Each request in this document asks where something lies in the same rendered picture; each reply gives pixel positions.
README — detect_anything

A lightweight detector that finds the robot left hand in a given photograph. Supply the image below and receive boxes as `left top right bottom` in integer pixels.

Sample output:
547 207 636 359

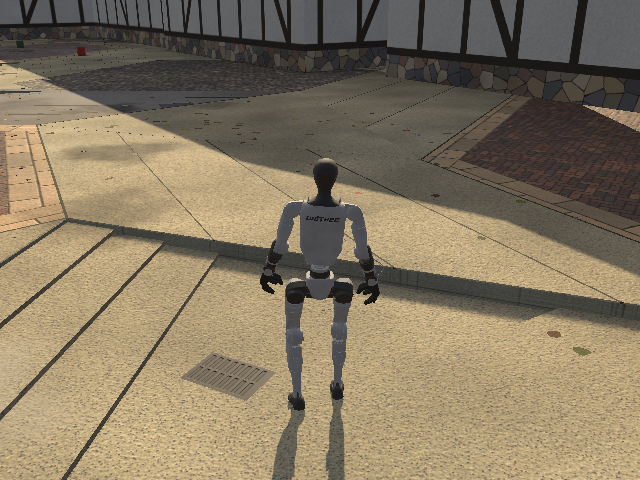
260 272 283 294

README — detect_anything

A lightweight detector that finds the robot head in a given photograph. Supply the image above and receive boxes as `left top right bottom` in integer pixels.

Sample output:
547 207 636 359
307 158 341 207

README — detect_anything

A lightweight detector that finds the left robot forearm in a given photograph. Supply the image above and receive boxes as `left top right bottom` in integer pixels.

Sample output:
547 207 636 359
262 239 283 276

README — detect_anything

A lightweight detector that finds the left robot upper arm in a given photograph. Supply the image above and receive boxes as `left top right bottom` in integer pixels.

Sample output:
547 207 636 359
273 200 303 255

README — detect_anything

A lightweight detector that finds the robot right hand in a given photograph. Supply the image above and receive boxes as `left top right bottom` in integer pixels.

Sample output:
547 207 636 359
356 282 380 305

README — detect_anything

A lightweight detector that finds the right robot upper arm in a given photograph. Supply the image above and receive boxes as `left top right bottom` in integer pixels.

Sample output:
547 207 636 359
344 203 370 260

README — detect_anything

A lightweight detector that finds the right robot forearm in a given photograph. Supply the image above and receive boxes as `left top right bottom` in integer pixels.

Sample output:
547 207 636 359
359 244 378 286

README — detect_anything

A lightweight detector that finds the right robot thigh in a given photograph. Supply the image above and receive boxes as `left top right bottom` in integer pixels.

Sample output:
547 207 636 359
331 278 354 340

